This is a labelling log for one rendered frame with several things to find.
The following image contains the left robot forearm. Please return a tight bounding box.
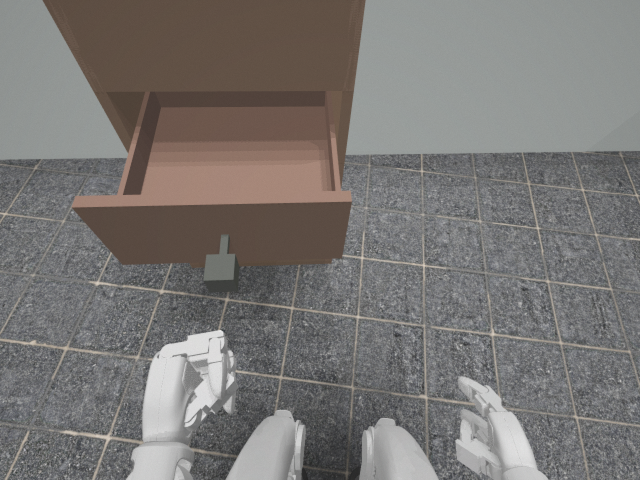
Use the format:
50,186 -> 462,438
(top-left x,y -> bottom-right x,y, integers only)
126,442 -> 195,480

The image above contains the handle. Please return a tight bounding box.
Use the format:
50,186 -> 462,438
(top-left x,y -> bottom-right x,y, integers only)
203,234 -> 239,292

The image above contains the left robot shin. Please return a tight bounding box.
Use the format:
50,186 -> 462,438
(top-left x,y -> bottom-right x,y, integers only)
274,410 -> 302,480

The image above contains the drawer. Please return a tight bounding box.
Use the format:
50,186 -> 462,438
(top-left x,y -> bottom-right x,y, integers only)
71,91 -> 352,265

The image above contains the robot right hand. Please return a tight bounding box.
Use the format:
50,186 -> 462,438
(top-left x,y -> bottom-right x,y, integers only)
455,376 -> 538,480

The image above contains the robot left hand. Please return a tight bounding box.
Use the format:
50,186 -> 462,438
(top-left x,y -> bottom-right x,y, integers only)
142,330 -> 238,446

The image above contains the robot right thigh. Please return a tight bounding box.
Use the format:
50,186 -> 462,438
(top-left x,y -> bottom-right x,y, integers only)
362,425 -> 439,480

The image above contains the cabinet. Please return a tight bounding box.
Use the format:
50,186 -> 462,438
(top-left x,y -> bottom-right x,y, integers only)
43,0 -> 366,268

